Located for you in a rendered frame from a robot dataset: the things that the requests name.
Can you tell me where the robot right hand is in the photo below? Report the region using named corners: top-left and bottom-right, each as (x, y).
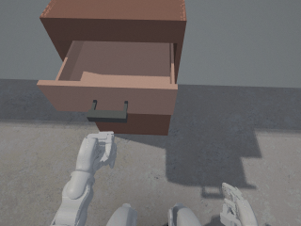
top-left (220, 183), bottom-right (259, 226)

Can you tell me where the robot left thigh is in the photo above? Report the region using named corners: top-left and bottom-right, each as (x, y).
top-left (106, 206), bottom-right (137, 226)

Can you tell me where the robot left forearm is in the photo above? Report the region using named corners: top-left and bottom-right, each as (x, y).
top-left (50, 170), bottom-right (95, 226)

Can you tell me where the drawer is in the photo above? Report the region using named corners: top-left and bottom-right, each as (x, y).
top-left (37, 40), bottom-right (178, 115)

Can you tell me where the right robot shin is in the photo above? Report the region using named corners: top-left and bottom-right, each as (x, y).
top-left (174, 202), bottom-right (183, 207)

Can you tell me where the cabinet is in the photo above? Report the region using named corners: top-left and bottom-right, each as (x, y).
top-left (40, 0), bottom-right (187, 136)

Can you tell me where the handle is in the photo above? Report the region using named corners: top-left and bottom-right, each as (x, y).
top-left (87, 100), bottom-right (128, 123)

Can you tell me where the robot left hand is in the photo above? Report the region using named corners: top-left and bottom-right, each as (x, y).
top-left (75, 131), bottom-right (118, 176)

